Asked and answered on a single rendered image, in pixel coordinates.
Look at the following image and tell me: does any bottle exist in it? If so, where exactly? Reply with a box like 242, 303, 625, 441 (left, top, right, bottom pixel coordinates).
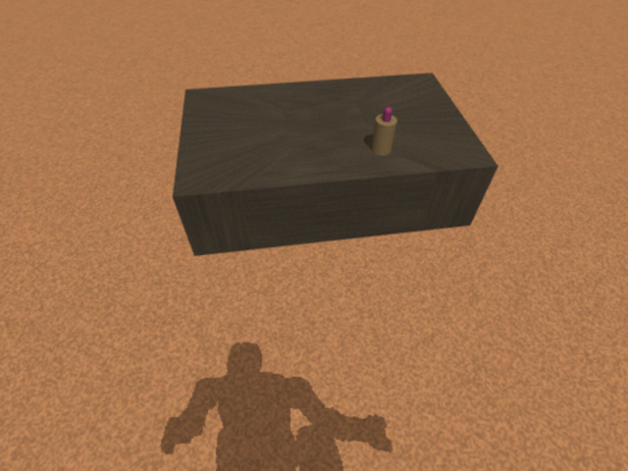
372, 107, 397, 156

